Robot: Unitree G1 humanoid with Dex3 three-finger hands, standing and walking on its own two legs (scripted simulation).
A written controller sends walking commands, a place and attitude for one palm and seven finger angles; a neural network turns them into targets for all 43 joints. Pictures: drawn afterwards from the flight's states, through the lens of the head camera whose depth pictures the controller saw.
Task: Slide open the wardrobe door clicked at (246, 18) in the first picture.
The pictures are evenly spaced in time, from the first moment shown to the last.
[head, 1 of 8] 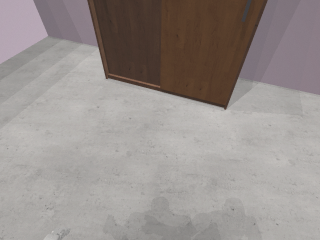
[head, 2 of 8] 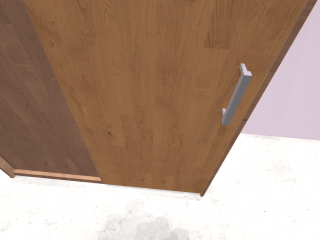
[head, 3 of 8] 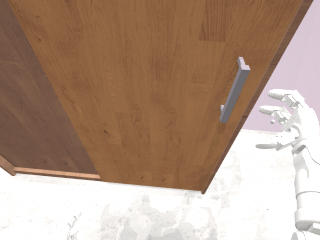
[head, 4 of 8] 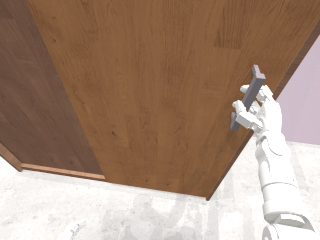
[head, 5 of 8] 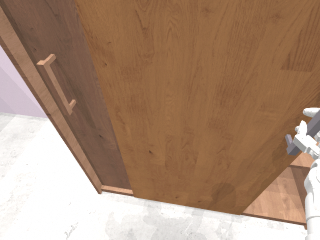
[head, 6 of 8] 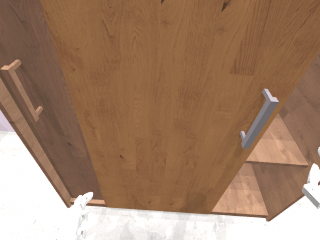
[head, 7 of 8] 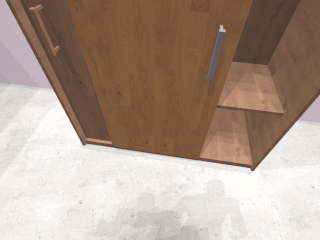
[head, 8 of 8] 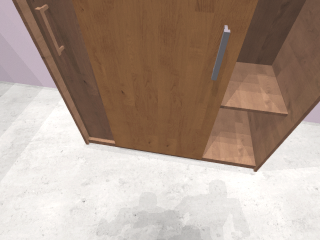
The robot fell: no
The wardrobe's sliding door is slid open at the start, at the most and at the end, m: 0.00 0.37 0.37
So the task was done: yes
